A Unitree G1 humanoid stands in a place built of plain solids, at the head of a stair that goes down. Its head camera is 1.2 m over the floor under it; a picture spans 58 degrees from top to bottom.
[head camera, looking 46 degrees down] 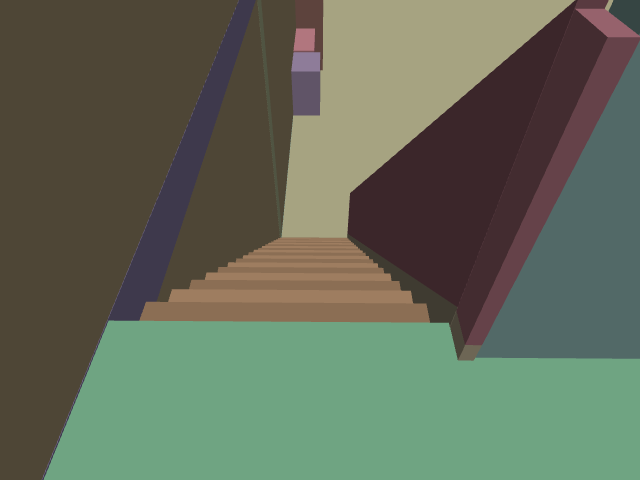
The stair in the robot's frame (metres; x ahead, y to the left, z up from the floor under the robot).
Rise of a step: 0.21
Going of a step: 0.22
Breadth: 1.12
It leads straight ahead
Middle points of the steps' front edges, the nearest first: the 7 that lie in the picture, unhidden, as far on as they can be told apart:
0.79 0.14 0.00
1.01 0.13 -0.20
1.23 0.13 -0.41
1.45 0.13 -0.61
1.67 0.13 -0.82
1.90 0.13 -1.02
2.12 0.13 -1.23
